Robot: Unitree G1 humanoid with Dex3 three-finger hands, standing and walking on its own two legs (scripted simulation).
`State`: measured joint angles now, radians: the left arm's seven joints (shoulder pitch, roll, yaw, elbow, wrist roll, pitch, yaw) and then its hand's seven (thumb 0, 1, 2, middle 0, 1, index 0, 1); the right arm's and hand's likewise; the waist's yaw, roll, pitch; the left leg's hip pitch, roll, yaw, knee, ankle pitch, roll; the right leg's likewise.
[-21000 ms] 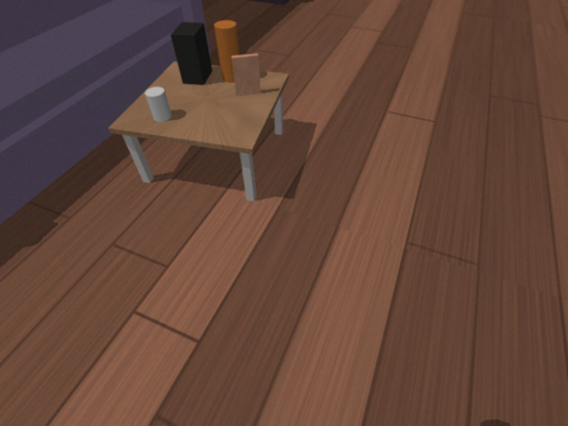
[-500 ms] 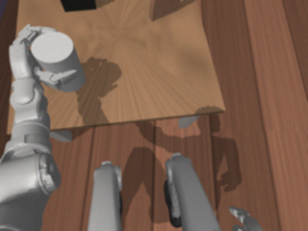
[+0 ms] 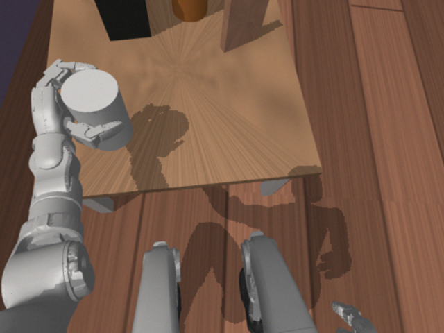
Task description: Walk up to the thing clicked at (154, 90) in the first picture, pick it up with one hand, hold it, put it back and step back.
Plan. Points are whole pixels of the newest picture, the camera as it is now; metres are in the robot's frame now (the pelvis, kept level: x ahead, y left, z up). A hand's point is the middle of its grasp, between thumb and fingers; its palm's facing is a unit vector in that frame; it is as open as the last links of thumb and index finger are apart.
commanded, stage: lift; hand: left
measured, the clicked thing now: (101, 113) +0.50 +0.19 -0.02
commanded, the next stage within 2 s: hold in 1.46 s
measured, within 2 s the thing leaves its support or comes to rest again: neither
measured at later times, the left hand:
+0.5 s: hand (57, 108) +0.42 +0.20 +0.12, palm faces +0.17 -0.98 -0.04, open 11.6 cm
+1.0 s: hand (36, 108) +0.39 +0.19 +0.18, palm faces +0.16 -0.99 -0.02, open 11.6 cm
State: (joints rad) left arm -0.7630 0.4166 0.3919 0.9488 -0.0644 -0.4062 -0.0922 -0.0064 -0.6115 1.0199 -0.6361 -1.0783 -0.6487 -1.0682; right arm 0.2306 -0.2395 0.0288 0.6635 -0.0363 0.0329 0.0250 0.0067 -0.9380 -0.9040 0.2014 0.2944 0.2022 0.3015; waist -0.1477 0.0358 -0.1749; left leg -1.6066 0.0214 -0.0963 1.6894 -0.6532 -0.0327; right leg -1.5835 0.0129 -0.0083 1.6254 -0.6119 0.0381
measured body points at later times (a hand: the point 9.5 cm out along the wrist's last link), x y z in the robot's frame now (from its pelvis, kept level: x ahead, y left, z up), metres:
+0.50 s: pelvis +0.02 +0.00 +0.09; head +0.13 +0.02 +0.53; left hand +0.41 +0.25 +0.12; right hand +0.13 -0.25 -0.03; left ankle +0.05 +0.13 -0.52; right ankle +0.06 -0.14 -0.52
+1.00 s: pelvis +0.03 +0.00 +0.14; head +0.10 +0.01 +0.59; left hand +0.37 +0.24 +0.18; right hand +0.16 -0.24 +0.03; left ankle +0.05 +0.13 -0.52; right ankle +0.06 -0.14 -0.52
